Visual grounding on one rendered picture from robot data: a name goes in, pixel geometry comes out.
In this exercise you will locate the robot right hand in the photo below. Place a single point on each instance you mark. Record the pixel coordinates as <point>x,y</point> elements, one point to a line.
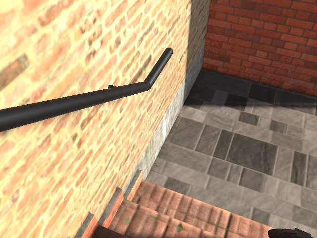
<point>288,233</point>

